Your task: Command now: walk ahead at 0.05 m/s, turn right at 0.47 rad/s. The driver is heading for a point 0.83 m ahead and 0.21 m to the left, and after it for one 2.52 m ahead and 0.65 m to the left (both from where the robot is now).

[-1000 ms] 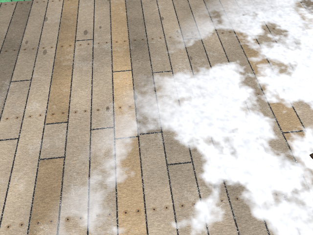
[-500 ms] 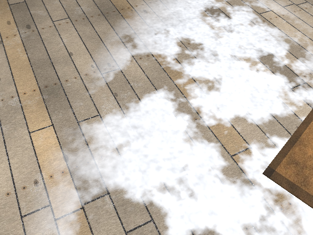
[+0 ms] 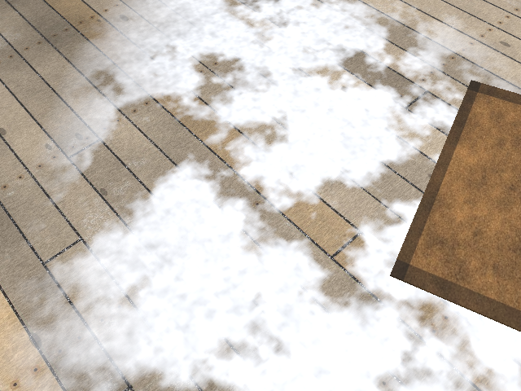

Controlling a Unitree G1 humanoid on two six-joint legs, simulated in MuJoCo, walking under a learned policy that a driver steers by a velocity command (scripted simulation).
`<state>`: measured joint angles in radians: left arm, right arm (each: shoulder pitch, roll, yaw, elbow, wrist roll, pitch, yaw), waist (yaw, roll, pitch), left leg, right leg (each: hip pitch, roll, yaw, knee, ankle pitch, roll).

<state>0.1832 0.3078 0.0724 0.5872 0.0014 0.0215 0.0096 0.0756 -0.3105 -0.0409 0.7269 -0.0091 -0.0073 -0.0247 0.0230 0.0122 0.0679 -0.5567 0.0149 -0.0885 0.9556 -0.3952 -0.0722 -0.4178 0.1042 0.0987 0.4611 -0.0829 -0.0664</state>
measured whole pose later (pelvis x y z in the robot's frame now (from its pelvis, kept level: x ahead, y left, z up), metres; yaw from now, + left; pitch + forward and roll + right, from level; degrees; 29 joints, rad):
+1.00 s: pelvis +0.03 +0.03 +0.00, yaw -5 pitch -2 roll +0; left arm 0.25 0.21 0.03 0.86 0.00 0.01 0.03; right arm 0.23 -0.24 -0.03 0.92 0.00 0.00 -0.03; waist -0.01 0.00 0.02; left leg -0.25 0.02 -0.02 0.57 -0.33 -0.02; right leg -0.21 0.01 0.07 0.57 -0.34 0.01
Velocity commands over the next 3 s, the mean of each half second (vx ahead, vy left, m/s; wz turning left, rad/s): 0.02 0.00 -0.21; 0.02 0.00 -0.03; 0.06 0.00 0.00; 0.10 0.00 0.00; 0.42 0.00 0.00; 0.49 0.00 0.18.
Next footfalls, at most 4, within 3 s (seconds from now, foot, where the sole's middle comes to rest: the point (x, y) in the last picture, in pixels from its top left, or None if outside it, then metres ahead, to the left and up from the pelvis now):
0.18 left None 0.09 0.16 -0.77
0.44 right None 0.04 -0.10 -0.77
2.44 left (238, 378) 0.44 0.12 -0.77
2.98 right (334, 268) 0.74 -0.13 -0.77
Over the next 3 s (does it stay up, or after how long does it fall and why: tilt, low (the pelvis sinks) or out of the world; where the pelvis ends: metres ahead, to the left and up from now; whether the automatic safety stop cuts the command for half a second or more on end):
stays up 0.58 -0.01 -0.01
